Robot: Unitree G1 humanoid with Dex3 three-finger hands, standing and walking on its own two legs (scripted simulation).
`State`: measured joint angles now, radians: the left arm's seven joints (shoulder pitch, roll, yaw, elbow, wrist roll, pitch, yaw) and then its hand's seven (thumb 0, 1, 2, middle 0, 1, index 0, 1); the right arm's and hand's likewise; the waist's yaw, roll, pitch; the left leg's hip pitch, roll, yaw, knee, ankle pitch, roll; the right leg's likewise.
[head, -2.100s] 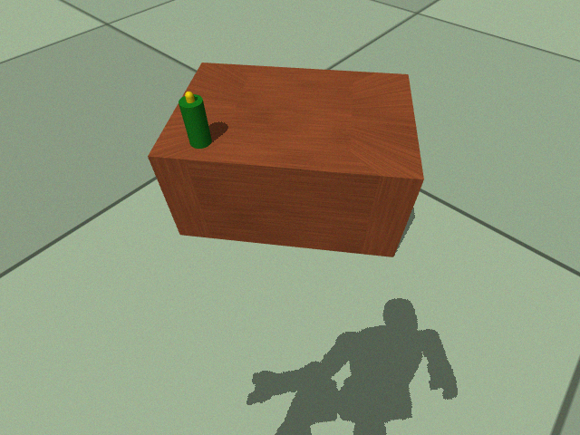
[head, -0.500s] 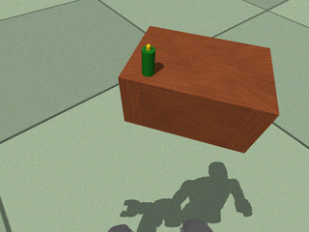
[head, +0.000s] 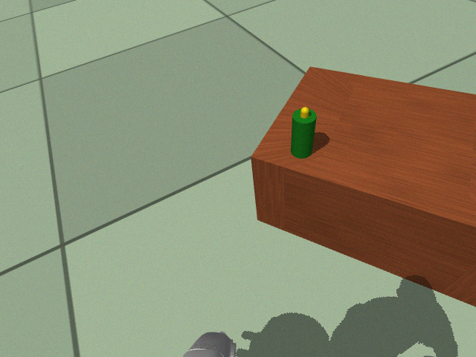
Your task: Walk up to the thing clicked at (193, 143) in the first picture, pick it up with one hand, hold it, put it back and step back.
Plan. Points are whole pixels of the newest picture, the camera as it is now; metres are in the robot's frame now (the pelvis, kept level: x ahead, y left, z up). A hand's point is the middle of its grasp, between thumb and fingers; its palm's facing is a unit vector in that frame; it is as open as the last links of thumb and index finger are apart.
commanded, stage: walk up
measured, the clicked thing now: (303, 131) +0.82 -0.17 -0.22
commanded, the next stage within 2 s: none
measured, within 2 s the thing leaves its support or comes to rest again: neither
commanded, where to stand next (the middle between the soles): +0.18 +0.06 m, yaw -2 degrees
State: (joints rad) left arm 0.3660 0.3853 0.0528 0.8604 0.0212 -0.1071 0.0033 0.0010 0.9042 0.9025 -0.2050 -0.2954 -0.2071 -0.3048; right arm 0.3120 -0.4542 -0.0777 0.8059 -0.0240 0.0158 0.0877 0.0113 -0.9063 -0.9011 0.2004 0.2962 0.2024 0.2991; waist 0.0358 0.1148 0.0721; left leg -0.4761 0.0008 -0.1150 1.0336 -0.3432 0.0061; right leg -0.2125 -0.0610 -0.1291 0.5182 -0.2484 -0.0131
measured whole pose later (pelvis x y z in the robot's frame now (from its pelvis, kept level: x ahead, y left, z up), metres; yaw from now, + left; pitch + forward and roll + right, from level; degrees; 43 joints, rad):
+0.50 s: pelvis +0.12 +0.10 -0.01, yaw +2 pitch -2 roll -1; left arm 0.29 0.41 0.03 0.88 -0.01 0.00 0.01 0.00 0.91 0.90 -0.20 -0.29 -0.20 -0.30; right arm 0.22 -0.36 -0.02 0.80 -0.01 -0.05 0.01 0.01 -0.90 -0.90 0.21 0.30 0.21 0.30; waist 0.02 -0.05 0.12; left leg -0.31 0.00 0.06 0.60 -0.25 0.05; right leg -0.44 -0.03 0.07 0.96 -0.40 -0.02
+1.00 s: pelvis +0.10 +0.07 -0.01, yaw -2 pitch -3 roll +1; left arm 0.16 0.38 0.03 0.92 0.02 0.02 -0.03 0.00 0.91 0.90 -0.20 -0.29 -0.20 -0.30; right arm 0.23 -0.39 -0.01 0.97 -0.02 -0.03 0.00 0.01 -0.90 -0.90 0.20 0.30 0.21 0.30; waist -0.01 -0.02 0.07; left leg -0.30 0.03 0.06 0.64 -0.29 0.01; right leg -0.29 0.01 0.00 0.67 -0.32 -0.03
